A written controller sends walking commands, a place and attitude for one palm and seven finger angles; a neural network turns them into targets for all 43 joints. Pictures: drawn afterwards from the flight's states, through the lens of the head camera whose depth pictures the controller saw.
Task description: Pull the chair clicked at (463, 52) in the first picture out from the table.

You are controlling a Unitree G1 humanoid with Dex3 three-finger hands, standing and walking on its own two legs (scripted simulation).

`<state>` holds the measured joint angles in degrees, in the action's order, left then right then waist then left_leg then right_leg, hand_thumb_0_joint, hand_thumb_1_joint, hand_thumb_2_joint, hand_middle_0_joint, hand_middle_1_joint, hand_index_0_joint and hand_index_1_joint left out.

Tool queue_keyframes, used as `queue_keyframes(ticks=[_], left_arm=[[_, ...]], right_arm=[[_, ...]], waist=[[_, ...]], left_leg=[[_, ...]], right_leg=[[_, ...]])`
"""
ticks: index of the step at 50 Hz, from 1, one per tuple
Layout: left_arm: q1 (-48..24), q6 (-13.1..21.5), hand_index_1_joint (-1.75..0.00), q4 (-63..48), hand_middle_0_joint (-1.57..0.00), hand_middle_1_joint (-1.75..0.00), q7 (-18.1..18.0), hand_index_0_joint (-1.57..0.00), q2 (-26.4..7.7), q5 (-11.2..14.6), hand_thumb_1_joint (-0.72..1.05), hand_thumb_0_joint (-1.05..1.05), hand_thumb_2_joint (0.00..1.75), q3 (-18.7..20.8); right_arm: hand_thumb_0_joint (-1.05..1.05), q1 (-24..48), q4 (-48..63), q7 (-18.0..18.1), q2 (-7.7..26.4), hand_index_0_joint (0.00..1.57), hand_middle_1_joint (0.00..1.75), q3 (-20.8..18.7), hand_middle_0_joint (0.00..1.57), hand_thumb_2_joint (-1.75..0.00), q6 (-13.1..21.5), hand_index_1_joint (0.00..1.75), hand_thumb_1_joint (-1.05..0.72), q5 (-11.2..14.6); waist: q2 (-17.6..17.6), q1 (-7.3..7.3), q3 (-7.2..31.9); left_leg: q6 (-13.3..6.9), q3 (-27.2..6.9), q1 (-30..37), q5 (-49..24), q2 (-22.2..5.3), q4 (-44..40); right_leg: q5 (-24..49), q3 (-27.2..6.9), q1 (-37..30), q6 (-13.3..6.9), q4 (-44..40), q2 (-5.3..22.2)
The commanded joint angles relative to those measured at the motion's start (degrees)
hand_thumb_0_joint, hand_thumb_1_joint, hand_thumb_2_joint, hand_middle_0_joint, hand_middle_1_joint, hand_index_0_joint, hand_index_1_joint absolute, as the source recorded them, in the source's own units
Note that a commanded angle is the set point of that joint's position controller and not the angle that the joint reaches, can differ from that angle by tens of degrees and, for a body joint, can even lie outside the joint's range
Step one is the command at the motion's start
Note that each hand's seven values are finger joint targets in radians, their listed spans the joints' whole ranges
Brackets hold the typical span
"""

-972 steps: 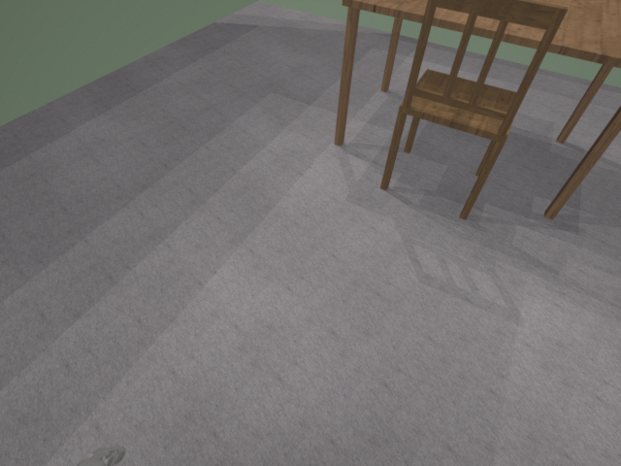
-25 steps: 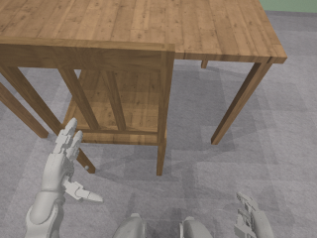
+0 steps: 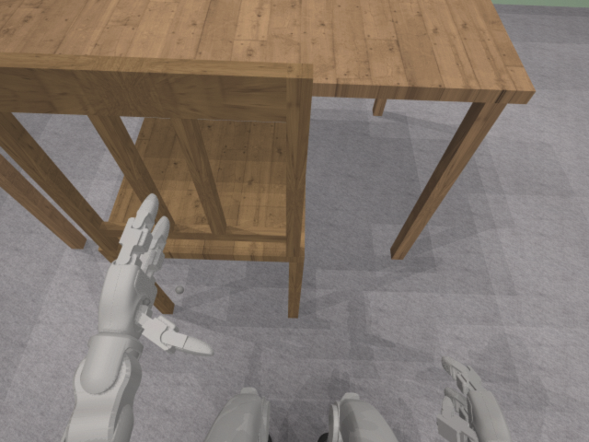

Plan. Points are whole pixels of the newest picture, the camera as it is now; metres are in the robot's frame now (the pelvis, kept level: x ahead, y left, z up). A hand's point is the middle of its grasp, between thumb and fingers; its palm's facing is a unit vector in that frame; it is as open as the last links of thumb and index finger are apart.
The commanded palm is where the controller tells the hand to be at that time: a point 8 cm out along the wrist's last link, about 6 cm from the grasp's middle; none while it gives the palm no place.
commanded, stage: aim the fingers beside a spindle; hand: left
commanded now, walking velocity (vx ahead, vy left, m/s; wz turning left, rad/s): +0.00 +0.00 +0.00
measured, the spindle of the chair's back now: (141, 181) +0.48 +0.26 +0.01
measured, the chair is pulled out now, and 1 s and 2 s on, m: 0.00 0.00 0.00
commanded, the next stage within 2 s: none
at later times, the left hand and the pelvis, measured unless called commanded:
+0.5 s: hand (205, 280) +0.33 +0.14 -0.01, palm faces -0.04 -1.00 -0.01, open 16.9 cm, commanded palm +0.31 +0.20 +0.01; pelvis -0.01 +0.00 -0.02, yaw +0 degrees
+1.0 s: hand (196, 273) +0.32 +0.14 +0.03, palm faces +0.02 -1.00 -0.04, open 16.9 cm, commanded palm +0.31 +0.20 +0.01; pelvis +0.00 +0.01 -0.01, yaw -1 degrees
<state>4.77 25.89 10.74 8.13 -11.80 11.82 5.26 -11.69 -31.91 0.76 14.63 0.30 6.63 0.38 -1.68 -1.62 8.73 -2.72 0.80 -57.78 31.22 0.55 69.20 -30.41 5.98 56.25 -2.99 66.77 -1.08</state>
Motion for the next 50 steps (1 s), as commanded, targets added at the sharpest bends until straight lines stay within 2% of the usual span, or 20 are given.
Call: queue_keyframes(ticks=[1,5,9,11,13,19,22,24,27,28,31,33,35,37,38,42,44,46,48,50], left_arm=[[-8.46,3.07,-0.08,-0.97,-0.06,-0.08,-0.95,-0.06,-6.12,-0.38,-0.5,0.0,0.3,4.35],[-10.74,1.01,-0.08,0.1,-0.06,-0.08,1.28,-0.06,-5.4,-0.02,-0.5,0.0,0.3,2.88],[-17.27,3.72,-0.08,-10.49,-0.06,-0.08,0.54,-0.06,-8.43,0.61,-0.5,0.0,0.3,4.28],[-19.62,5.89,-0.08,-12.94,-0.06,-0.08,-1.13,-0.06,-8.5,0.3,-0.5,0.0,0.3,4.32],[-18.33,6.64,-0.08,-10.65,-0.06,-0.08,-2.8,-0.06,-8.96,-0.18,-0.5,0.0,0.3,5.44],[-17.49,2.15,-0.08,8.43,-0.06,-0.08,-1.44,-0.06,-2.27,-1.96,-0.5,0.0,0.3,0.03],[-19.47,1.57,-0.08,5.33,-0.06,-0.08,-0.37,-0.06,-4.23,-1.49,-0.5,0.0,0.3,1.07],[-22.55,3.21,-0.08,-2.24,-0.06,-0.08,-1.05,-0.06,-7.42,-0.87,-0.5,0.0,0.3,3.88],[-24.77,6.59,-0.08,-11.53,-0.06,-0.08,-3.63,-0.06,-11.72,-0.42,-0.5,0.0,0.3,7.84],[-24.06,7.15,-0.08,-11.91,-0.06,-0.08,-4.56,-0.06,-13.11,-0.59,-0.5,0.0,0.3,9.11],[-21.45,6.5,-0.08,-4.98,-0.06,-0.08,-5.03,-0.06,-8.45,-1.31,-0.5,0.0,0.3,5.66],[-18.03,4.09,-0.08,3.47,-0.06,-0.08,-3.21,-0.06,-3.77,-1.72,-0.5,0.0,0.3,1.47],[-16.39,1.46,-0.08,9.73,-0.06,-0.08,-0.82,-0.06,-1.33,-1.63,-0.5,0.0,0.3,-1.23],[-16.81,-0.2,-0.08,10.14,-0.06,-0.08,1.15,-0.06,1.26,-1.04,-0.5,0.0,0.3,-4.23],[-16.83,-0.22,-0.08,8.34,-0.06,-0.08,1.55,-0.06,1.22,-0.78,-0.5,0.0,0.3,-4.4],[-20.98,4.55,-0.08,-10.34,-0.06,-0.08,-2.15,-0.06,-6.3,-0.4,-0.5,0.0,0.3,1.93],[-20.99,7.37,-0.08,-16.62,-0.06,-0.08,-6.18,-0.06,-11.26,-1.34,-0.5,0.0,0.3,6.81],[-18.36,8.85,-0.08,-15.1,-0.06,-0.08,-8.77,-0.06,-8.86,-2.79,-0.5,0.0,0.3,5.31],[-18.17,8.11,-0.08,-7.3,-0.06,-0.08,-9.62,-0.06,-7.79,-4.35,-0.5,0.0,0.3,4.69],[-16.58,5.75,-0.08,2.47,-0.06,-0.08,-7.83,-0.06,-3.54,-4.9,-0.5,0.0,0.3,1.01]], right_arm=[[0.0,-0.24,6.43,-0.1,7.91,0.2,0.3,-2.79,0.2,-0.9,1.41,0.3,-0.9,0.23],[0.0,-0.36,8.02,-0.23,8.34,0.2,0.3,-2.98,0.2,-0.9,0.4,0.3,-0.9,0.81],[0.0,-0.56,8.35,0.26,7.84,0.2,0.3,-3.13,0.2,-0.9,0.77,0.3,-0.9,0.36],[0.0,-0.61,7.41,0.3,7.36,0.2,0.3,-2.97,0.2,-0.9,1.12,0.3,-0.9,-0.04],[0.0,-0.9,6.3,0.11,7.38,0.2,0.3,-2.96,0.2,-0.9,1.18,0.3,-0.9,-0.38],[0.0,-0.73,5.4,-0.68,8.3,0.2,0.3,-2.74,0.2,-0.9,-0.56,0.3,-0.9,0.38],[0.0,-0.6,7.22,-0.52,8.59,0.2,0.3,-3.01,0.2,-0.9,-1.23,0.3,-0.9,0.68],[0.0,-0.64,7.82,-0.33,8.28,0.2,0.3,-3.18,0.2,-0.9,-1.21,0.3,-0.9,0.36],[0.0,-0.93,7.76,-0.15,7.42,0.2,0.3,-3.08,0.2,-0.9,-0.86,0.3,-0.9,-0.16],[0.0,-1.18,7.28,-0.04,7.54,0.2,0.3,-3.03,0.2,-0.9,-0.86,0.3,-0.9,-0.33],[0.0,-0.98,5.65,-0.5,7.24,0.2,0.3,-2.66,0.2,-0.9,-1.15,0.3,-0.9,-0.29],[0.0,-1.3,5.24,-0.7,7.76,0.2,0.3,-2.74,0.2,-0.9,-1.42,0.3,-0.9,0.09],[0.0,-1.63,5.36,-0.73,8.63,0.2,0.3,-2.85,0.2,-0.9,-1.98,0.3,-0.9,0.77],[0.0,-1.91,6.37,-0.68,8.87,0.2,0.3,-3.1,0.2,-0.9,-2.16,0.3,-0.9,1.34],[0.0,-1.54,7.07,-0.66,8.88,0.2,0.3,-3.17,0.2,-0.9,-2.11,0.3,-0.9,1.39],[0.0,-1.32,8.62,-0.45,7.96,0.2,0.3,-3.65,0.2,-0.9,-1.76,0.3,-0.9,0.39],[0.0,-1.82,7.96,-0.59,7.41,0.2,0.3,-3.43,0.2,-0.9,-1.67,0.3,-0.9,-0.51],[0.0,-1.41,7.14,-0.99,6.53,0.2,0.3,-3.17,0.2,-0.9,-1.74,0.3,-0.9,-0.86],[0.0,-1.12,5.88,-1.31,6.72,0.2,0.3,-2.95,0.2,-0.9,-2.39,0.3,-0.9,-0.87],[0.0,-0.66,5.49,-1.59,7.31,0.2,0.3,-2.84,0.2,-0.9,-3.02,0.3,-0.9,-0.55]], waist=[[2.84,-1.63,14.19],[2.48,-1.01,16.88],[-1.95,-0.24,24.55],[-2.82,-0.54,25.7],[-2.18,-0.7,24.32],[4.26,-3.02,14.31],[2.5,-1.52,18.88],[-1.06,-0.26,25.37],[-3.67,0.74,30.89],[-3.17,0.51,30.75],[-1.79,-1.4,23.84],[1.94,-3.06,19.04],[4.2,-3.49,14.47],[5.05,-3.48,14.85],[3.02,-2.85,16.41],[-3.49,0.32,28.48],[-5.84,1.43,30.8],[-4.66,0.59,27.86],[-1.53,-1.38,21.95],[2.28,-2.94,16.31]], left_leg=[[1.16,-3.88,6.64,-13.95,-0.78,-7.62],[0.88,-3.13,5.77,-12.96,-0.44,-7.31],[0.83,-3.51,11.22,-18.95,-0.82,-6.72],[0.93,-3.93,13.07,-21.03,-1.02,-6.35],[1.1,-4.28,12.33,-21.46,-1.17,-6.06],[0.79,-3.52,1.97,-9.59,-0.55,-5.05],[0.72,-3.25,3.52,-10.73,-0.42,-5.17],[0.75,-3.15,7.23,-14.89,-0.54,-5.02],[1.12,-3.59,12.92,-21.51,-0.88,-5.6],[1.14,-3.89,13.13,-22.65,-1.12,-5.53],[1.18,-4.15,10.56,-19.81,-1.23,-5.86],[0.88,-4.25,7.59,-16.23,-1.2,-5.82],[1.0,-4.31,4.45,-11.94,-1.13,-6.24],[0.74,-4.34,4.73,-11.63,-0.93,-6.27],[0.76,-4.21,6.09,-12.81,-0.89,-6.34],[1.52,-4.74,16.13,-23.71,-1.31,-6.6],[2.35,-5.56,19.6,-28.02,-1.55,-6.89],[2.48,-5.56,18.83,-28.91,-1.76,-6.58],[1.82,-5.57,13.48,-23.6,-1.79,-6.12],[1.46,-5.09,7.91,-15.93,-1.44,-5.83]], right_leg=[[12.93,-4.86,-9.11,1.5,-7.99,0.95],[12.92,-5.96,-11.09,1.41,-8.34,1.31],[17.86,-6.31,-13.16,1.26,-7.05,1.32],[18.74,-5.95,-12.1,1.28,-6.13,1.22],[18.32,-5.48,-10.4,1.28,-5.6,0.99],[8.97,-5.83,-5.54,1.59,-7.0,1.2],[10.06,-6.45,-7.67,1.32,-6.74,1.37],[14.04,-6.7,-10.26,1.26,-5.77,1.43],[19.37,-6.56,-13.15,1.28,-4.85,1.15],[19.93,-6.29,-12.64,1.37,-4.45,0.88],[17.27,-5.4,-9.42,1.52,-5.07,0.79],[14.74,-5.1,-7.26,1.63,-6.08,0.64],[11.35,-4.66,-5.28,1.51,-6.93,0.75],[11.25,-4.73,-5.54,1.38,-7.48,0.99],[11.89,-4.63,-5.6,1.15,-7.12,1.12],[19.16,-4.84,-9.45,0.97,-4.9,1.35],[20.48,-4.56,-9.15,0.82,-3.81,1.05],[20.5,-4.33,-7.75,0.91,-3.37,0.97],[17.43,-4.03,-5.6,1.16,-3.68,0.67],[13.07,-3.99,-3.99,1.48,-4.76,0.66]])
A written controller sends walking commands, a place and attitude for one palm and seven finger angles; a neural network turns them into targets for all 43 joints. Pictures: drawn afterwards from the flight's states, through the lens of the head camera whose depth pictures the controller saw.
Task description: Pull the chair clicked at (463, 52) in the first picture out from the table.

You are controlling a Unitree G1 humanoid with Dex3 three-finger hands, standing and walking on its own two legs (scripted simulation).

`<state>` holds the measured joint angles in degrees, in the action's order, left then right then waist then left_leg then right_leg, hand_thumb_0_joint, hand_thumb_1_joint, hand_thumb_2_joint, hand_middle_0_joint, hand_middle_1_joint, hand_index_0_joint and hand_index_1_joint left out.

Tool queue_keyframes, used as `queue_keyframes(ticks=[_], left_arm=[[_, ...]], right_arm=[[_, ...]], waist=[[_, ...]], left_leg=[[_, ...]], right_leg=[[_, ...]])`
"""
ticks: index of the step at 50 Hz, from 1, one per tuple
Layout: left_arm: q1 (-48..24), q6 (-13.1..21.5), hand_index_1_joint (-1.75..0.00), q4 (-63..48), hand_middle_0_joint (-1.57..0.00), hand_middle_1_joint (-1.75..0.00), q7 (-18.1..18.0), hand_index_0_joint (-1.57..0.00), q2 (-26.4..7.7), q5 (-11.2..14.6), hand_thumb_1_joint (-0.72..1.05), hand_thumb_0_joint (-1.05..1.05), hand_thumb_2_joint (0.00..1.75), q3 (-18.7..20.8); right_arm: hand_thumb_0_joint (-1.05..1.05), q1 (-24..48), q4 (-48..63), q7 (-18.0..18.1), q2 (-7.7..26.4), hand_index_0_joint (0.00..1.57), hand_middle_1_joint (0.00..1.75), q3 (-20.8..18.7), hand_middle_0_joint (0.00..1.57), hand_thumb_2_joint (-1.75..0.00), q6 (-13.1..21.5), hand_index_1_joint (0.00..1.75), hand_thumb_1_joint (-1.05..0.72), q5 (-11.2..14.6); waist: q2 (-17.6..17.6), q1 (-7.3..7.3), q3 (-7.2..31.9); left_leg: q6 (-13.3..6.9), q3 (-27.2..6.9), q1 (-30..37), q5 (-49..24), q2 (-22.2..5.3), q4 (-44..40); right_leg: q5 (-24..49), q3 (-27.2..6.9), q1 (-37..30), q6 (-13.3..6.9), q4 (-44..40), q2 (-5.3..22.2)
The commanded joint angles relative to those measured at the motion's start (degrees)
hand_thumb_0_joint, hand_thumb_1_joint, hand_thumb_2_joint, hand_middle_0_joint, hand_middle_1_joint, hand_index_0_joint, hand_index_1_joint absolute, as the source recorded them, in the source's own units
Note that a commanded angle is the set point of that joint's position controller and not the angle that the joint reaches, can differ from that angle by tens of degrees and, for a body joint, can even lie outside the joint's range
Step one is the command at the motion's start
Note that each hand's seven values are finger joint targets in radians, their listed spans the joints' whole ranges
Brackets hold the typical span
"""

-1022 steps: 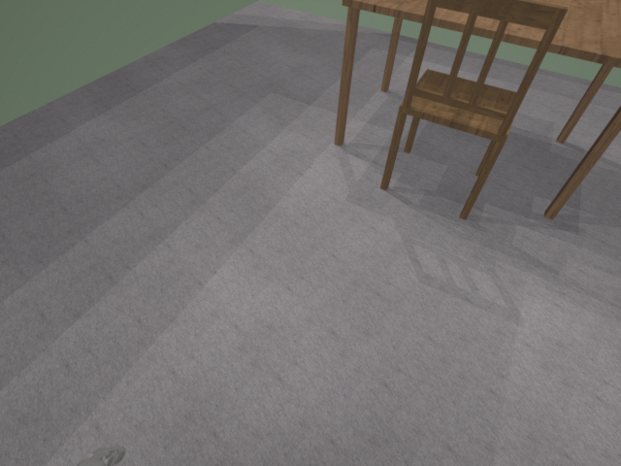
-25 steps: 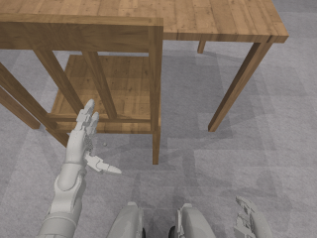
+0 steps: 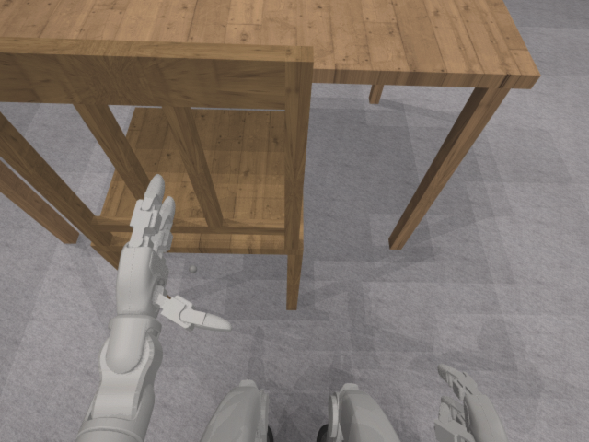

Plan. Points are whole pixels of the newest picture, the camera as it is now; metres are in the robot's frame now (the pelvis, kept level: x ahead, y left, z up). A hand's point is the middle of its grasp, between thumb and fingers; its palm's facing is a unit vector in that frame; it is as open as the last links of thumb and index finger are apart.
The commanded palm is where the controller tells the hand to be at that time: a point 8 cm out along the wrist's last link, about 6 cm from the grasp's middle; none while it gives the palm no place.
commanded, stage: aim the fingers beside a spindle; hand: left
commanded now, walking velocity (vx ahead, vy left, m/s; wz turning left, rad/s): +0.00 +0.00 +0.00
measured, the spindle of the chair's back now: (132, 173) +0.48 +0.26 +0.02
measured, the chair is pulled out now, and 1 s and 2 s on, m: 0.00 0.00 0.00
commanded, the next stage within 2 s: none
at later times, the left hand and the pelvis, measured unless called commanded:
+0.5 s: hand (194, 273) +0.33 +0.15 +0.00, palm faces -0.01 -1.00 -0.02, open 16.9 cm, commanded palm +0.30 +0.19 +0.02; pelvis +0.00 +0.00 +0.00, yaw +0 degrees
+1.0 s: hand (196, 275) +0.32 +0.14 +0.03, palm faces -0.01 -1.00 -0.01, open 16.9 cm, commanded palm +0.31 +0.21 +0.03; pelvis +0.00 +0.00 +0.00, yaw +0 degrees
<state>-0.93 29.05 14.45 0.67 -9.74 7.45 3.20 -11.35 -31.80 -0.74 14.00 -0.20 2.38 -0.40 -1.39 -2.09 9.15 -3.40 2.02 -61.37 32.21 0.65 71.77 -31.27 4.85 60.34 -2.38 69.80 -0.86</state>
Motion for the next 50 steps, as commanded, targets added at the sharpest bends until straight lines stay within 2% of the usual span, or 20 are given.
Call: queue_keyframes(ticks=[1,3,6,8,9,11,13,15,18,23,26,28,29,33,36,39,42,45,48,50], left_arm=[[-11.07,1.12,-0.08,2.58,-0.06,-0.08,1.28,-0.06,-3.54,-0.46,-0.5,0.0,0.3,0.72],[-10.09,-1.65,-0.08,7.07,-0.06,-0.08,4.88,-0.06,0.2,0.5,-0.5,0.0,0.3,-3.13],[-13.37,-2.85,-0.08,1.17,-0.06,-0.08,7.73,-0.06,0.12,2.77,-0.5,0.0,0.3,-4.23],[-18.03,-0.88,-0.08,-7.72,-0.06,-0.08,6.53,-0.06,-3.88,3.34,-0.5,0.0,0.3,-1.43],[-20.23,0.76,-0.08,-13.72,-0.06,-0.08,5.02,-0.06,-7.7,3.31,-0.5,0.0,0.3,1.97],[-20.51,3.64,-0.08,-19.14,-0.06,-0.08,1.31,-0.06,-11.32,2.65,-0.5,0.0,0.3,5.93],[-17.46,4.98,-0.08,-17.63,-0.06,-0.08,-2.12,-0.06,-15.39,1.44,-0.5,0.0,0.3,10.97],[-14.78,4.28,-0.08,-8.98,-0.06,-0.08,-2.96,-0.06,-11.79,0.31,-0.5,0.0,0.3,9.24],[-9.02,0.08,-0.08,5.26,-0.06,-0.08,0.69,-0.06,-4.92,0.08,-0.5,0.0,0.3,3.5],[-9.41,-3.94,-0.08,1.82,-0.06,-0.08,9.26,-0.06,1.33,4.08,-0.5,0.0,0.3,-5.1],[-14.9,0.81,-0.08,-13.53,-0.06,-0.08,6.85,-0.06,-8.17,5.04,-0.5,0.0,0.3,3.04],[-17.2,4.65,-0.08,-20.8,-0.06,-0.08,2.5,-0.06,-14.26,3.99,-0.5,0.0,0.3,8.35],[-15.68,6.14,-0.08,-21.99,-0.06,-0.08,0.53,-0.06,-14.3,3.2,-0.5,0.0,0.3,9.39],[-11.95,5.82,-0.08,-7.1,-0.06,-0.08,-2.01,-0.06,-10.82,0.15,-0.5,0.0,0.3,8.0],[-9.35,0.78,-0.08,6.03,-0.06,-0.08,2.96,-0.06,-4.55,0.57,-0.5,0.0,0.3,1.76],[-9.57,-3.23,-0.08,7.63,-0.06,-0.08,8.84,-0.06,-1.21,3.28,-0.5,0.0,0.3,-1.94],[-15.34,-1.37,-0.08,-5.81,-0.06,-0.08,9.44,-0.06,-5.38,5.21,-0.5,0.0,0.3,0.68],[-16.79,3.72,-0.08,-20.49,-0.06,-0.08,4.41,-0.06,-12.93,5.26,-0.5,0.0,0.3,7.65],[-14.17,5.78,-0.08,-16.08,-0.06,-0.08,-0.54,-0.06,-15.73,2.88,-0.5,0.0,0.3,11.91],[-13.91,4.35,-0.08,-4.96,-0.06,-0.08,-0.76,-0.06,-10.28,1.05,-0.5,0.0,0.3,7.76]], right_arm=[[0.0,-0.93,5.35,-0.06,8.34,0.2,0.3,-2.23,0.2,-0.9,0.99,0.3,-0.9,0.6],[0.0,-0.84,6.41,0.06,9.04,0.2,0.3,-2.28,0.2,-0.9,0.86,0.3,-0.9,1.54],[0.0,-1.27,7.97,0.63,9.33,0.2,0.3,-2.71,0.2,-0.9,0.86,0.3,-0.9,2.05],[0.0,-1.16,8.3,1.24,9.26,0.2,0.3,-2.92,0.2,-0.9,1.26,0.3,-0.9,1.59],[0.0,-1.21,8.35,1.45,9.07,0.2,0.3,-3.01,0.2,-0.9,1.44,0.3,-0.9,1.21],[0.0,-1.64,7.48,1.44,8.06,0.2,0.3,-2.57,0.2,-0.9,1.91,0.3,-0.9,0.39],[0.0,-1.88,6.44,1.32,7.57,0.2,0.3,-2.27,0.2,-0.9,1.79,0.3,-0.9,-0.17],[0.0,-0.74,5.69,0.81,6.83,0.2,0.3,-1.84,0.2,-0.9,1.05,0.3,-0.9,-0.1],[0.0,-0.95,5.51,0.04,7.91,0.2,0.3,-1.9,0.2,-0.9,0.35,0.3,-0.9,0.46],[0.0,-1.34,8.66,0.4,8.96,0.2,0.3,-2.58,0.2,-0.9,0.53,0.3,-0.9,2.45],[0.0,-1.39,8.57,1.43,8.56,0.2,0.3,-3.07,0.2,-0.9,1.54,0.3,-0.9,1.63],[0.0,-1.74,7.34,1.76,8.18,0.2,0.3,-2.69,0.2,-0.9,2.2,0.3,-0.9,0.6],[0.0,-1.75,6.79,1.62,7.48,0.2,0.3,-2.63,0.2,-0.9,2.46,0.3,-0.9,0.15],[0.0,-0.88,4.53,0.57,7.28,0.2,0.3,-2.22,0.2,-0.9,2.0,0.3,-0.9,-0.12],[0.0,-0.06,5.3,0.09,8.57,0.2,0.3,-1.93,0.2,-0.9,1.08,0.3,-0.9,0.84],[0.0,-0.71,7.18,0.56,9.49,0.2,0.3,-2.1,0.2,-0.9,1.0,0.3,-0.9,2.34],[0.0,-0.92,8.42,1.41,9.13,0.2,0.3,-2.79,0.2,-0.9,1.74,0.3,-0.9,2.01],[0.0,-1.46,7.79,1.77,8.19,0.2,0.3,-2.61,0.2,-0.9,2.89,0.3,-0.9,0.75],[0.0,-1.7,5.75,1.46,7.63,0.2,0.3,-2.15,0.2,-0.9,2.8,0.3,-0.9,-0.1],[0.0,-0.7,4.47,0.85,7.36,0.2,0.3,-1.86,0.2,-0.9,2.17,0.3,-0.9,-0.02]], waist=[[2.78,-3.14,13.48],[3.48,-3.3,12.06],[1.83,-2.38,18.58],[-0.51,-1.79,24.27],[-3.28,-0.42,28.55],[-5.92,0.59,30.99],[-4.54,1.25,29.2],[-1.3,-0.19,22.62],[2.29,-1.8,15.38],[3.67,-2.75,18.23],[-0.56,-0.51,26.59],[-4.48,0.53,28.19],[-6.01,1.13,28.73],[-0.75,-1.67,18.62],[1.78,-2.75,12.0],[3.92,-2.68,15.07],[-0.46,-1.25,24.44],[-6.26,1.08,32.37],[-3.36,0.49,26.02],[-0.06,-2.14,17.62]], left_leg=[[2.02,-6.18,9.65,-13.91,-1.33,-8.63],[1.75,-6.17,8.7,-10.92,-1.18,-9.25],[1.63,-6.3,12.49,-13.58,-1.14,-9.26],[1.76,-6.96,16.6,-17.99,-1.54,-8.57],[2.12,-7.08,19.74,-20.86,-1.53,-8.86],[2.89,-7.33,23.75,-26.79,-1.67,-9.06],[2.91,-6.71,20.79,-27.28,-1.54,-8.78],[2.29,-5.84,14.61,-22.52,-1.24,-8.35],[1.94,-5.24,8.67,-15.49,-0.89,-8.76],[1.36,-5.17,11.07,-16.04,-0.95,-9.14],[1.51,-5.33,16.08,-21.31,-1.17,-8.83],[2.05,-5.66,18.94,-24.71,-1.36,-8.85],[2.41,-5.8,20.55,-26.14,-1.28,-9.19],[1.88,-5.49,12.26,-19.18,-1.2,-7.96],[1.82,-4.82,6.2,-10.02,-0.6,-8.56],[1.36,-4.62,6.98,-10.07,-0.45,-8.84],[1.36,-5.19,13.09,-16.6,-0.88,-8.48],[2.23,-5.87,22.32,-26.81,-1.31,-9.06],[2.33,-6.12,17.77,-26.03,-1.48,-8.88],[1.95,-5.59,11.21,-18.79,-1.24,-7.92]], right_leg=[[12.01,-2.84,-7.37,0.74,-8.59,0.4],[9.43,-2.94,-6.81,0.41,-9.75,0.49],[11.59,-3.23,-9.14,0.38,-9.97,0.81],[14.46,-3.27,-9.59,0.52,-8.54,0.85],[15.96,-3.56,-10.94,0.42,-8.17,0.93],[19.12,-3.35,-11.55,0.31,-7.05,0.77],[20.12,-3.58,-12.78,0.37,-6.53,0.39],[18.53,-3.75,-12.69,0.73,-7.05,0.46],[14.5,-3.53,-11.0,0.66,-8.91,0.27],[16.06,-4.0,-13.25,0.59,-10.99,0.76],[20.04,-4.72,-16.5,0.71,-9.71,0.93],[20.84,-4.4,-15.43,0.45,-8.15,0.56],[20.87,-4.35,-14.77,0.33,-7.76,0.55],[15.85,-3.96,-10.92,0.79,-8.09,0.31],[9.32,-4.32,-9.21,0.66,-10.33,0.39],[9.72,-5.11,-12.09,0.6,-11.93,0.71],[15.77,-4.95,-14.78,0.63,-10.25,0.97],[21.73,-4.42,-16.33,0.39,-8.44,0.72],[20.49,-3.82,-13.88,0.57,-7.37,0.19],[15.93,-3.64,-10.61,1.02,-7.89,0.26]])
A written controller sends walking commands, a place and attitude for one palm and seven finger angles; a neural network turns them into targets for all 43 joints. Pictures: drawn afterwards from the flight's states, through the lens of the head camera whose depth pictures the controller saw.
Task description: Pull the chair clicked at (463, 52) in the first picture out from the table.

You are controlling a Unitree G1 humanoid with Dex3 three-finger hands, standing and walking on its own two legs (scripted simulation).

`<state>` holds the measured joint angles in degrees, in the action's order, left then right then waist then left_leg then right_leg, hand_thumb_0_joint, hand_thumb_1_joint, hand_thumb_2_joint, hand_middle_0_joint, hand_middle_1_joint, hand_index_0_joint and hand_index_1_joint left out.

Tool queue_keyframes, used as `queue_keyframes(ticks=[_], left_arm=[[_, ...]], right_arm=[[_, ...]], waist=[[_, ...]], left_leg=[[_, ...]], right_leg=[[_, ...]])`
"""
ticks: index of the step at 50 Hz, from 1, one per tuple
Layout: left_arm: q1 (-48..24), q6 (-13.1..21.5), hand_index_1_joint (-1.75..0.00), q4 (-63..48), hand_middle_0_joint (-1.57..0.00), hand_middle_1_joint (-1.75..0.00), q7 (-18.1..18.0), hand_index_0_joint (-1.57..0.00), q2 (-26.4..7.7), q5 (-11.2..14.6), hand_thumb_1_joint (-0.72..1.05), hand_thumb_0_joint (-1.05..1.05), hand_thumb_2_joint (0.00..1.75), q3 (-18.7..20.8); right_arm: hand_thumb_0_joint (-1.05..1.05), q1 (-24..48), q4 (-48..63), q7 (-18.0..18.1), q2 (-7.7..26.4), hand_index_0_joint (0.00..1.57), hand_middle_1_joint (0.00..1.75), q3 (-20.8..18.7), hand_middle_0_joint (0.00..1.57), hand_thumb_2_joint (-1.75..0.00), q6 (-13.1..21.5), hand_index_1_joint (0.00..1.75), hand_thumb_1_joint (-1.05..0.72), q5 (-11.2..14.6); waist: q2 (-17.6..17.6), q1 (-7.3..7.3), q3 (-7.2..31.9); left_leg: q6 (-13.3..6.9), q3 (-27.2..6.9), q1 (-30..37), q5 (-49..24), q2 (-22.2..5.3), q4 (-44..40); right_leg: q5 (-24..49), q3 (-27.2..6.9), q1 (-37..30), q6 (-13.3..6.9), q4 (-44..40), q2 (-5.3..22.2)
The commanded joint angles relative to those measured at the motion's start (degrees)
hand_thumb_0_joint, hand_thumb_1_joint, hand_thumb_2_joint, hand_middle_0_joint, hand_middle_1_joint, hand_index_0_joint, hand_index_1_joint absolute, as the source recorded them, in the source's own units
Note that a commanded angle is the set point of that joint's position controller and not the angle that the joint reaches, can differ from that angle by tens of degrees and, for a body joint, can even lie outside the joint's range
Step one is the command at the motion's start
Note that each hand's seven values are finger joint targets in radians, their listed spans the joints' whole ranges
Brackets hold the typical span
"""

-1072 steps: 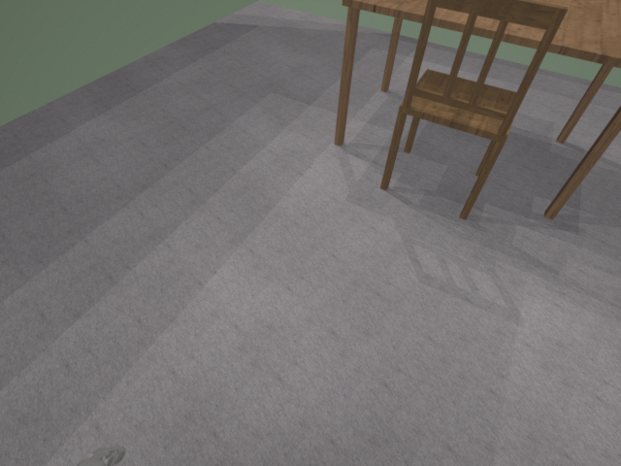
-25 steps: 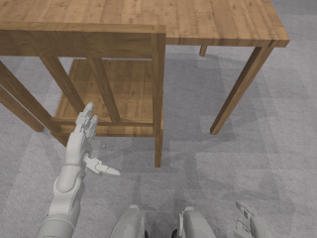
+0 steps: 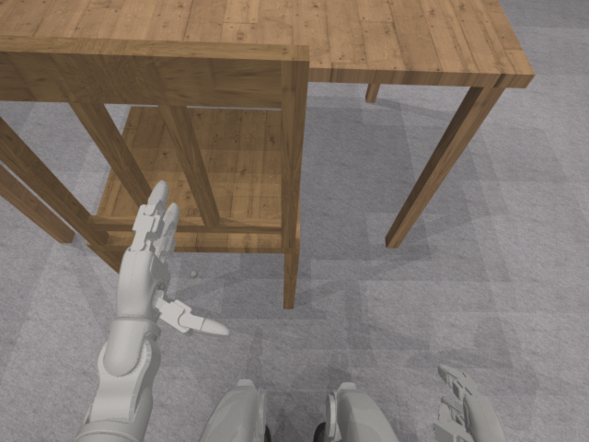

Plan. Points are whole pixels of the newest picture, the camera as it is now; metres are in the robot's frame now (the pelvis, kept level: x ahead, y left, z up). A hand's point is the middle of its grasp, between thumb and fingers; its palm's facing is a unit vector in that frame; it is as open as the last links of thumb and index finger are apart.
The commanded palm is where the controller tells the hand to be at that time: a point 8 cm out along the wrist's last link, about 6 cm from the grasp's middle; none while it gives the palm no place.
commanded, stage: aim the fingers beside a spindle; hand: left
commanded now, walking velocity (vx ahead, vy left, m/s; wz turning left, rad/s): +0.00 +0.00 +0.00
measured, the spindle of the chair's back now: (129, 172) +0.48 +0.26 +0.02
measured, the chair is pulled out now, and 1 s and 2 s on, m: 0.00 0.00 0.00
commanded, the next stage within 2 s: push the fingers through the gap in 1.32 s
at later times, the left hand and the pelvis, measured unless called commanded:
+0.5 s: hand (179, 265) +0.34 +0.17 +0.01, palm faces +0.02 -1.00 -0.04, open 16.9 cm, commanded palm +0.31 +0.20 +0.01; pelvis +0.00 +0.01 +0.00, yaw +0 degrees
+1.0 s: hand (206, 277) +0.32 +0.13 +0.02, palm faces -0.05 -1.00 +0.01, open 16.9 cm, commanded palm +0.31 +0.21 +0.03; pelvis +0.00 +0.01 +0.00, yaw +0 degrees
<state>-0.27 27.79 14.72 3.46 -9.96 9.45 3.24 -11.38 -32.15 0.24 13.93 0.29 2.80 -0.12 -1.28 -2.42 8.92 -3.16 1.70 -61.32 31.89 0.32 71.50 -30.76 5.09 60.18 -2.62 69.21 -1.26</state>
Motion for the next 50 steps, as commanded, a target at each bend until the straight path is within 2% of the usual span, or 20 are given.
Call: queue_keyframes(ticks=[1,4,6,8,11,12,13,16,20,24,27,29,33,37,39,41,43,45,48,50], left_arm=[[-13.08,4.22,-0.08,0.92,-0.06,-0.08,-2.7,-0.06,-8.87,-1.11,-0.5,0.0,0.3,7.24],[-9.03,-0.21,-0.08,9.72,-0.06,-0.08,2.84,-0.06,-2.96,-0.31,-0.5,0.0,0.3,1.33],[-10.93,-1.91,-0.08,5.56,-0.06,-0.08,6.32,-0.06,-0.49,1.53,-0.5,0.0,0.3,-2.66],[-12.37,-1.53,-0.08,-1.78,-0.06,-0.08,7.46,-0.06,-1.12,3.09,-0.5,0.0,0.3,-2.98],[-16.97,3.33,-0.08,-18.52,-0.06,-0.08,3.28,-0.06,-10.88,3.38,-0.5,0.0,0.3,5.28],[-16.84,4.96,-0.08,-21.7,-0.06,-0.08,1.16,-0.06,-11.09,2.7,-0.5,0.0,0.3,5.63],[-16.36,6.02,-0.08,-22.7,-0.06,-0.08,-1.31,-0.06,-14.24,1.97,-0.5,0.0,0.3,8.7],[-15.23,6.75,-0.08,-12.16,-0.06,-0.08,-5.19,-0.06,-11.2,-0.91,-0.5,0.0,0.3,8.44],[-9.53,1.46,-0.08,5.83,-0.06,-0.08,-1.01,-0.06,-3.81,-1.87,-0.5,0.0,0.3,1.89],[-10.72,-2.05,-0.08,0.78,-0.06,-0.08,5.73,-0.06,1.13,1.11,-0.5,0.0,0.3,-5.04],[-13.64,1.03,-0.08,-16.0,-0.06,-0.08,4.08,-0.06,-4.98,2.66,-0.5,0.0,0.3,-0.64],[-16.47,4.16,-0.08,-23.33,-0.06,-0.08,-0.19,-0.06,-10.35,1.9,-0.5,0.0,0.3,4.08],[-13.66,6.64,-0.08,-12.62,-0.06,-0.08,-6.49,-0.06,-12.86,-1.8,-0.5,0.0,0.3,9.83],[-11.01,1.96,-0.08,4.75,-0.06,-0.08,-2.06,-0.06,-3.89,-2.54,-0.5,0.0,0.3,1.53],[-10.12,-0.77,-0.08,6.34,-0.06,-0.08,2.36,-0.06,0.7,-1.11,-0.5,0.0,0.3,-3.55],[-13.13,-1.84,-0.08,0.81,-0.06,-0.08,5.23,-0.06,0.85,0.79,-0.5,0.0,0.3,-5.39],[-16.45,-0.55,-0.08,-8.31,-0.06,-0.08,5.2,-0.06,-1.76,1.97,-0.5,0.0,0.3,-4.0],[-17.38,2.22,-0.08,-17.58,-0.06,-0.08,2.12,-0.06,-9.03,2.25,-0.5,0.0,0.3,2.92],[-16.38,5.76,-0.08,-19.18,-0.06,-0.08,-4.45,-0.06,-15.67,0.22,-0.5,0.0,0.3,10.94],[-14.37,5.77,-0.08,-10.63,-0.06,-0.08,-6.6,-0.06,-12.14,-1.39,-0.5,0.0,0.3,9.8]], right_arm=[[0.0,-0.58,4.53,-0.31,7.84,0.2,0.3,-2.37,0.2,-0.9,1.4,0.3,-0.9,-0.11],[0.0,-0.52,6.21,-0.67,9.29,0.2,0.3,-2.38,0.2,-0.9,0.78,0.3,-0.9,1.23],[0.0,-0.82,7.77,-0.53,9.62,0.2,0.3,-2.76,0.2,-0.9,0.86,0.3,-0.9,1.89],[0.0,-0.99,8.97,-0.15,9.48,0.2,0.3,-3.06,0.2,-0.9,1.2,0.3,-0.9,1.85],[0.0,-1.64,8.61,0.64,8.92,0.2,0.3,-3.46,0.2,-0.9,2.08,0.3,-0.9,0.98],[0.0,-1.63,8.13,0.64,8.35,0.2,0.3,-3.26,0.2,-0.9,2.47,0.3,-0.9,0.53],[0.0,-2.03,7.21,0.73,8.41,0.2,0.3,-3.14,0.2,-0.9,2.61,0.3,-0.9,0.03],[0.0,-1.0,5.07,0.08,7.37,0.2,0.3,-2.61,0.2,-0.9,1.95,0.3,-0.9,-0.5],[0.0,-0.64,5.42,-1.05,8.81,0.2,0.3,-2.59,0.2,-0.9,0.55,0.3,-0.9,0.3],[0.0,-1.04,8.55,-0.81,9.45,0.2,0.3,-3.11,0.2,-0.9,0.27,0.3,-0.9,1.75],[0.0,-1.22,9.8,-0.03,8.86,0.2,0.3,-3.64,0.2,-0.9,0.97,0.3,-0.9,1.28],[0.0,-1.43,8.71,0.45,8.52,0.2,0.3,-3.3,0.2,-0.9,1.43,0.3,-0.9,0.4],[0.0,-1.14,5.56,-0.01,7.35,0.2,0.3,-2.63,0.2,-0.9,1.01,0.3,-0.9,-0.56],[0.0,0.04,5.66,-0.97,8.56,0.2,0.3,-2.37,0.2,-0.9,-0.04,0.3,-0.9,0.18],[0.0,-0.34,7.11,-1.01,9.2,0.2,0.3,-2.5,0.2,-0.9,-0.13,0.3,-0.9,1.21],[0.0,-0.56,8.34,-0.56,9.47,0.2,0.3,-2.95,0.2,-0.9,-0.05,0.3,-0.9,1.67],[0.0,-0.76,9.01,0.03,9.22,0.2,0.3,-3.26,0.2,-0.9,0.47,0.3,-0.9,1.52],[0.0,-1.11,8.74,0.62,8.9,0.2,0.3,-3.34,0.2,-0.9,1.0,0.3,-0.9,0.88],[0.0,-1.88,6.7,0.77,7.95,0.2,0.3,-2.82,0.2,-0.9,1.27,0.3,-0.9,-0.3],[0.0,-0.81,5.67,0.04,6.86,0.2,0.3,-2.32,0.2,-0.9,0.71,0.3,-0.9,-0.58]], waist=[[2.19,-2.28,14.5],[3.16,-2.08,12.27],[1.39,-1.8,16.54],[0.37,-1.69,22.36],[-4.2,0.67,30.64],[-6.08,0.85,31.03],[-6.82,1.08,29.98],[-2.23,-0.96,21.15],[1.99,-2.22,13.04],[0.2,-1.95,19.57],[-3.01,0.06,29.38],[-5.51,0.62,30.65],[-1.73,-0.19,20.7],[2.17,-2.57,12.68],[2.59,-2.68,14.5],[0.31,-2.44,19.55],[-2.57,-1.84,25.36],[-4.91,0.33,30.31],[-3.88,1.22,27.96],[-1.26,-0.03,21.52]], left_leg=[[1.66,-4.97,7.85,-13.88,-0.73,-7.48],[1.5,-4.61,6.09,-9.78,-0.29,-8.79],[1.42,-4.92,9.32,-11.76,-0.39,-9.29],[1.27,-5.46,13.31,-16.62,-0.77,-8.91],[1.98,-6.21,21.52,-25.54,-1.32,-9.15],[2.33,-6.41,23.83,-27.61,-1.45,-9.34],[2.83,-6.75,24.04,-28.78,-1.64,-9.36],[2.41,-6.62,16.59,-23.1,-1.41,-8.51],[1.96,-5.73,8.97,-12.69,-0.8,-8.86],[1.85,-6.33,14.35,-16.54,-1.19,-9.9],[2.13,-6.78,22.1,-24.67,-1.5,-9.58],[2.77,-7.32,24.81,-28.1,-1.66,-9.69],[2.53,-6.64,15.81,-22.85,-1.27,-8.62],[1.92,-5.88,8.29,-10.36,-0.71,-8.71],[1.66,-5.82,9.63,-11.06,-0.72,-9.5],[1.61,-6.15,13.33,-13.8,-0.9,-9.46],[1.79,-6.76,18.4,-19.29,-1.35,-9.01],[2.31,-6.93,22.83,-24.7,-1.39,-9.38],[2.71,-6.61,20.57,-27.53,-1.28,-9.04],[2.19,-5.8,14.8,-22.61,-0.95,-8.49]], right_leg=[[12.04,-4.02,-9.41,1.37,-8.16,0.58],[8.77,-4.07,-8.99,0.76,-9.88,0.74],[10.6,-4.13,-10.76,0.52,-10.28,1.02],[14.56,-3.91,-12.54,0.62,-9.49,1.06],[20.04,-4.05,-14.88,0.67,-8.17,1.1],[20.22,-3.74,-13.51,0.63,-7.65,0.96],[19.78,-3.23,-11.63,0.55,-6.87,0.74],[16.43,-2.98,-9.2,0.95,-6.48,0.59],[10.21,-2.85,-6.86,0.77,-8.42,0.57],[13.06,-2.75,-9.54,0.45,-9.12,0.92],[18.27,-3.25,-12.92,0.67,-8.47,1.04],[19.2,-3.2,-11.75,0.61,-7.38,0.85],[15.92,-2.96,-9.48,0.76,-6.4,0.39],[8.05,-3.01,-6.46,0.79,-8.64,0.48],[9.22,-3.08,-8.23,0.56,-9.54,0.62],[11.34,-3.31,-9.55,0.52,-9.76,0.89],[14.67,-3.14,-10.21,0.59,-8.62,1.0],[17.93,-3.5,-12.61,0.55,-8.21,1.0],[20.07,-3.46,-12.98,0.6,-6.61,0.48],[17.64,-3.48,-12.07,0.96,-6.82,0.48]])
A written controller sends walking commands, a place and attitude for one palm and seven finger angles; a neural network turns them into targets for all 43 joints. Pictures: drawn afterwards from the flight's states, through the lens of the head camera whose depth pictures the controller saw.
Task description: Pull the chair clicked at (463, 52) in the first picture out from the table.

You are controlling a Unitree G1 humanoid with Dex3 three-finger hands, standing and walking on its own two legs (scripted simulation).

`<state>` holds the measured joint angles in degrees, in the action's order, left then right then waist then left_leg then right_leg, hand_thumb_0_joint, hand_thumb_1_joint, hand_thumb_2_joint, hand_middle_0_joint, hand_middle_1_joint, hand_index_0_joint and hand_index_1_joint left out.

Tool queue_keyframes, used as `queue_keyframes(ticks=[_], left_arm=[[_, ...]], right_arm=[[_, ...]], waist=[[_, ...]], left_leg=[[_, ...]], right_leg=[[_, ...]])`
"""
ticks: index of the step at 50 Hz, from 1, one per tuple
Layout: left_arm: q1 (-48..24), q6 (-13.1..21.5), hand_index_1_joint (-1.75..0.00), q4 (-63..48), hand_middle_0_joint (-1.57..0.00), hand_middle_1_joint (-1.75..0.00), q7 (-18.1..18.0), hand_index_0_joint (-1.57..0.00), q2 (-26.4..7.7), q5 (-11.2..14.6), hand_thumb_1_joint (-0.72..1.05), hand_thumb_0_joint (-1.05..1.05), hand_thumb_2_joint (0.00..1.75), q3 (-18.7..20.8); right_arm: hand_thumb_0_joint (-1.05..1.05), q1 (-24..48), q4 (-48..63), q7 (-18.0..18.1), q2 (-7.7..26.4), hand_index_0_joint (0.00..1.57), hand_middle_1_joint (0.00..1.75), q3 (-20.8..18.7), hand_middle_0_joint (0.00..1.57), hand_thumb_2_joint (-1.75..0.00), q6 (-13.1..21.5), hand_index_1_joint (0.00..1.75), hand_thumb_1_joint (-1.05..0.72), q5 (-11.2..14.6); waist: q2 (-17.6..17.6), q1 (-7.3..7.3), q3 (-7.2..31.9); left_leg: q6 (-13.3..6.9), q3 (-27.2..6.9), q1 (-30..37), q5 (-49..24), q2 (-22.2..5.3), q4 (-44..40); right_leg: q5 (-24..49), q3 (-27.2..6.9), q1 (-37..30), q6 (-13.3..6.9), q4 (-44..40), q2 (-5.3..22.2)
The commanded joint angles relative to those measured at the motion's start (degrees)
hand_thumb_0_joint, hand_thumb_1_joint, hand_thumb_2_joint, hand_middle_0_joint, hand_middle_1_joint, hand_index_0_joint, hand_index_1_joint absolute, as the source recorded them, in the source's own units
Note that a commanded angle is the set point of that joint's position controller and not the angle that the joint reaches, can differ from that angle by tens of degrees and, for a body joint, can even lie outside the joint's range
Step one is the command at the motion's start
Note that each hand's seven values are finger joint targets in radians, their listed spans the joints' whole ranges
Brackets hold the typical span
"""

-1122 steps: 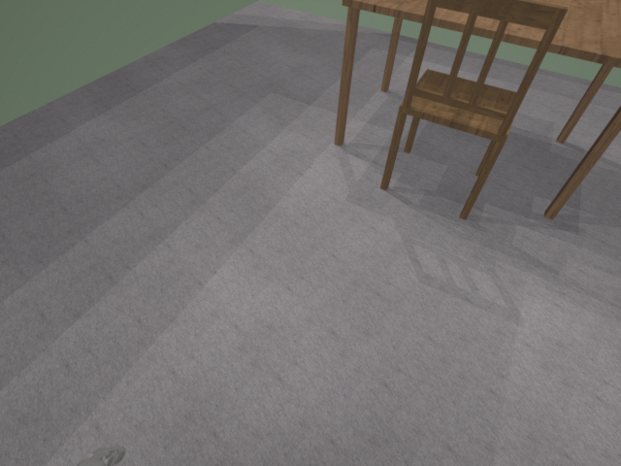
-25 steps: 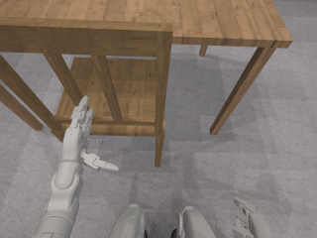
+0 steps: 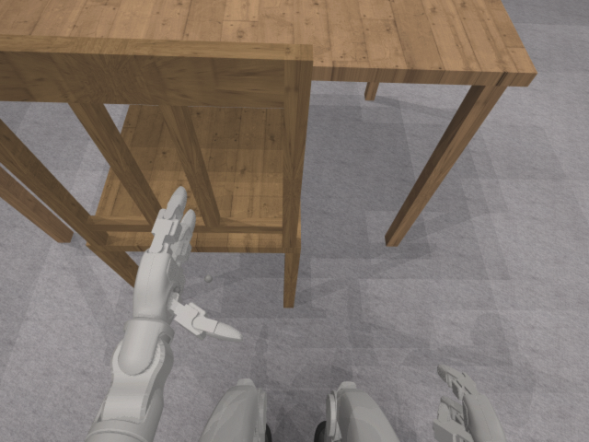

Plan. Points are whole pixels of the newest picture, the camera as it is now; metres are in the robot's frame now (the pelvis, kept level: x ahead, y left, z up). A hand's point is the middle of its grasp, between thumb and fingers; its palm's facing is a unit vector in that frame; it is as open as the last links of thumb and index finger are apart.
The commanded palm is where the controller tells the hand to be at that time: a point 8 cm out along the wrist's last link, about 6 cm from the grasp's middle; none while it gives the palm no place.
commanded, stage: aim the fingers beside a spindle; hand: left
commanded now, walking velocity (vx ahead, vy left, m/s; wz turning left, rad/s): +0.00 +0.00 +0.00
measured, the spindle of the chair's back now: (129, 173) +0.48 +0.26 +0.02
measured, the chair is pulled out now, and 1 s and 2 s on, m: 0.00 0.00 0.00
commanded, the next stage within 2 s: push the fingers through the gap in 0.32 s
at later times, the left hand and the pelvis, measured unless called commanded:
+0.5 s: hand (174, 258) +0.34 +0.17 +0.02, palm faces +0.07 -1.00 -0.06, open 16.9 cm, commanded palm +0.31 +0.21 +0.02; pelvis +0.00 +0.00 -0.01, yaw +1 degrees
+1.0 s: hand (189, 237) +0.37 +0.15 +0.02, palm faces +0.00 -1.00 -0.01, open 16.9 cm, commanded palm +0.36 +0.20 +0.02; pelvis +0.00 +0.01 +0.00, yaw +0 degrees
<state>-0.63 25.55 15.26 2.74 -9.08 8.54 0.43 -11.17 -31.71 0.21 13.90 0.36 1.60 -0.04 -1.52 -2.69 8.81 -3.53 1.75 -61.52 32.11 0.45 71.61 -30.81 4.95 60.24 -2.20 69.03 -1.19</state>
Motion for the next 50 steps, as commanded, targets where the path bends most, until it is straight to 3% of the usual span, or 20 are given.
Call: queue_keyframes(ticks=[1,3,5,8,9,12,14,18,19,21,23,26,29,31,33,36,41,45,48,50], left_arm=[[-13.34,7.48,-0.08,-6.64,-0.06,-0.08,-5.72,-0.06,-11.09,-0.99,-0.5,0.0,0.3,11.22],[-8.94,5.1,-0.08,3.39,-0.06,-0.08,-3.36,-0.06,-8.65,-1.3,-0.5,0.0,0.3,9.54],[-7.72,2.3,-0.08,7.15,-0.06,-0.08,1.22,-0.06,-5.01,-0.28,-0.5,0.0,0.3,5.06],[-9.65,0.53,-0.08,1.48,-0.06,-0.08,7.14,-0.06,-0.63,2.93,-0.5,0.0,0.3,-0.81],[-10.55,1.17,-0.08,-3.34,-0.06,-0.08,7.84,-0.06,-2.38,3.7,-0.5,0.0,0.3,0.09],[-15.31,5.51,-0.08,-19.41,-0.06,-0.08,4.97,-0.06,-9.15,4.54,-0.5,0.0,0.3,4.92],[-14.63,7.86,-0.08,-22.61,-0.06,-0.08,0.46,-0.06,-13.22,3.42,-0.5,0.0,0.3,9.53],[-13.65,8.35,-0.08,-6.92,-0.06,-0.08,-4.38,-0.06,-13.91,-0.52,-0.5,0.0,0.3,13.2],[-12.26,7.33,-0.08,-1.21,-0.06,-0.08,-3.76,-0.06,-10.97,-0.97,-0.5,0.0,0.3,11.14],[-9.4,4.85,-0.08,4.47,-0.06,-0.08,-0.89,-0.06,-8.04,-0.74,-0.5,0.0,0.3,8.55],[-10.51,2.25,-0.08,3.43,-0.06,-0.08,3.05,-0.06,-5.8,0.81,-0.5,0.0,0.3,5.36],[-15.73,0.98,-0.08,-6.08,-0.06,-0.08,6.8,-0.06,-7.32,3.47,-0.5,0.0,0.3,4.17],[-21.94,3.6,-0.08,-12.05,-0.06,-0.08,5.32,-0.06,-10.96,4.21,-0.5,0.0,0.3,7.34],[-23.95,5.76,-0.08,-9.77,-0.06,-0.08,2.81,-0.06,-10.58,3.68,-0.5,0.0,0.3,8.49],[-24.32,6.94,-0.08,-3.48,-0.06,-0.08,0.52,-0.06,-12.84,2.29,-0.5,0.0,0.3,11.8],[-23.98,6.29,-0.08,4.85,-0.06,-0.08,-0.02,-0.06,-11.24,0.32,-0.5,0.0,0.3,11.01],[-26.35,2.88,-0.08,3.97,-0.06,-0.08,3.13,-0.06,-10.91,0.47,-0.5,0.0,0.3,8.89],[-28.72,3.85,-0.08,-3.55,-0.06,-0.08,2.93,-0.06,-11.47,2.62,-0.5,0.0,0.3,9.63],[-30.28,5.19,-0.08,-0.86,-0.06,-0.08,0.84,-0.06,-11.38,1.9,-0.5,0.0,0.3,9.96],[-30.31,5.56,-0.08,3.49,-0.06,-0.08,-0.3,-0.06,-9.28,0.61,-0.5,0.0,0.3,8.52]], right_arm=[[0.0,-0.63,4.87,-0.25,7.06,0.2,0.3,-2.32,0.2,-0.9,1.64,0.3,-0.9,-0.64],[0.0,-0.68,4.94,-0.71,7.68,0.2,0.3,-2.4,0.2,-0.9,0.98,0.3,-0.9,-0.33],[0.0,-0.61,6.0,-1.0,8.87,0.2,0.3,-2.43,0.2,-0.9,0.64,0.3,-0.9,0.63],[0.0,-1.04,8.15,-0.54,9.13,0.2,0.3,-2.86,0.2,-0.9,1.17,0.3,-0.9,1.66],[0.0,-1.21,8.37,-0.27,9.13,0.2,0.3,-3.14,0.2,-0.9,1.48,0.3,-0.9,1.72],[0.0,-1.52,8.15,0.58,8.67,0.2,0.3,-3.46,0.2,-0.9,2.84,0.3,-0.9,0.99],[0.0,-2.01,6.7,0.85,8.35,0.2,0.3,-3.21,0.2,-0.9,3.35,0.3,-0.9,0.08],[0.0,-1.26,3.89,0.15,7.68,0.2,0.3,-2.64,0.2,-0.9,2.67,0.3,-0.9,-0.57],[0.0,-0.6,3.88,-0.22,7.55,0.2,0.3,-2.43,0.2,-0.9,2.29,0.3,-0.9,-0.57],[0.0,-0.31,5.0,-0.67,8.43,0.2,0.3,-2.53,0.2,-0.9,1.64,0.3,-0.9,-0.04],[0.0,-0.6,6.48,-0.63,9.2,0.2,0.3,-2.79,0.2,-0.9,1.44,0.3,-0.9,0.69],[0.0,-1.37,7.84,0.23,9.35,0.2,0.3,-3.01,0.2,-0.9,1.64,0.3,-0.9,1.47],[0.0,-1.77,6.27,1.26,9.1,0.2,0.3,-2.91,0.2,-0.9,2.67,0.3,-0.9,0.95],[0.0,-1.96,4.38,1.3,8.63,0.2,0.3,-2.64,0.2,-0.9,3.32,0.3,-0.9,0.29],[0.0,-2.18,2.99,1.12,8.85,0.2,0.3,-2.46,0.2,-0.9,3.4,0.3,-0.9,-0.23],[0.0,-2.13,2.85,0.23,8.89,0.2,0.3,-2.51,0.2,-0.9,2.82,0.3,-0.9,-0.38],[0.0,-3.26,4.87,-0.27,9.83,0.2,0.3,-3.0,0.2,-0.9,1.23,0.3,-0.9,0.33],[0.0,-3.98,4.9,0.11,9.54,0.2,0.3,-3.26,0.2,-0.9,1.48,0.3,-0.9,0.48],[0.0,-4.59,3.01,0.21,9.43,0.2,0.3,-3.1,0.2,-0.9,1.71,0.3,-0.9,0.08],[0.0,-4.79,2.02,-0.2,9.31,0.2,0.3,-3.07,0.2,-0.9,1.47,0.3,-0.9,-0.2]], waist=[[0.72,-0.6,18.55],[3.51,-1.06,14.94],[2.91,-1.34,14.12],[2.49,-2.14,19.49],[0.54,-1.61,22.6],[-5.11,0.03,29.73],[-5.51,0.49,29.46],[-0.02,-0.94,17.8],[1.23,-1.49,15.2],[1.87,-1.1,14.54],[-0.29,-1.21,18.32],[-1.5,-1.26,25.16],[-2.8,-1.76,26.62],[-2.0,-2.31,23.53],[-0.7,-2.07,19.78],[-0.62,-2.02,17.99],[-3.49,-1.47,25.23],[-4.43,-1.22,30.42],[-2.62,-2.53,26.11],[-1.86,-3.05,22.27]], left_leg=[[2.4,-5.51,11.82,-19.48,-0.85,-8.25],[2.05,-4.66,7.15,-14.26,-0.41,-8.16],[2.03,-4.28,6.78,-12.16,-0.37,-8.75],[1.55,-4.62,10.77,-15.8,-0.66,-8.8],[1.57,-4.82,13.4,-18.48,-0.85,-8.74],[2.17,-5.95,22.03,-25.95,-1.41,-9.22],[2.69,-6.46,23.6,-28.54,-1.64,-9.33],[2.15,-5.43,11.27,-19.17,-0.85,-7.69],[2.1,-5.0,8.55,-15.23,-0.58,-7.51],[2.16,-4.67,6.93,-12.6,-0.3,-8.08],[1.98,-4.41,10.16,-14.57,-0.44,-8.95],[1.88,-5.04,16.39,-20.25,-0.93,-9.77],[1.92,-5.97,19.38,-23.51,-1.46,-9.07],[2.12,-6.4,17.89,-22.21,-1.54,-8.51],[2.17,-6.28,13.31,-18.92,-1.28,-7.82],[2.33,-5.7,10.16,-15.38,-0.81,-7.75],[2.67,-5.68,16.11,-19.52,-1.13,-9.11],[3.2,-6.91,22.69,-26.99,-1.89,-9.66],[3.03,-7.13,20.39,-25.92,-2.07,-9.12],[3.27,-7.42,18.46,-23.74,-2.09,-9.31]], right_leg=[[15.97,-3.45,-11.66,0.71,-7.07,0.38],[13.11,-4.0,-11.87,0.67,-8.53,0.3],[11.82,-4.07,-11.23,0.36,-9.38,0.5],[15.58,-4.46,-14.0,0.39,-10.11,0.76],[17.64,-4.41,-14.77,0.41,-9.94,0.87],[21.1,-4.03,-15.42,0.3,-8.84,0.92],[20.95,-3.5,-13.06,0.33,-7.75,0.6],[15.23,-3.66,-10.57,0.67,-7.32,0.3],[12.71,-3.78,-9.9,0.8,-7.82,0.4],[11.31,-3.84,-10.15,0.49,-8.33,0.46],[13.48,-4.16,-11.96,0.29,-9.21,0.63],[18.51,-4.35,-16.23,0.5,-10.23,0.73],[19.46,-4.05,-14.15,0.71,-9.43,0.58],[17.15,-3.43,-10.91,0.82,-8.6,0.4],[14.06,-3.22,-8.71,0.69,-7.74,0.21],[11.75,-3.38,-8.13,0.49,-7.5,0.43],[15.45,-3.58,-10.71,0.25,-8.33,0.47],[19.54,-3.01,-11.98,0.37,-8.18,0.26],[18.44,-2.65,-9.43,0.6,-7.86,0.03],[16.26,-2.15,-6.91,0.59,-7.59,0.12]])
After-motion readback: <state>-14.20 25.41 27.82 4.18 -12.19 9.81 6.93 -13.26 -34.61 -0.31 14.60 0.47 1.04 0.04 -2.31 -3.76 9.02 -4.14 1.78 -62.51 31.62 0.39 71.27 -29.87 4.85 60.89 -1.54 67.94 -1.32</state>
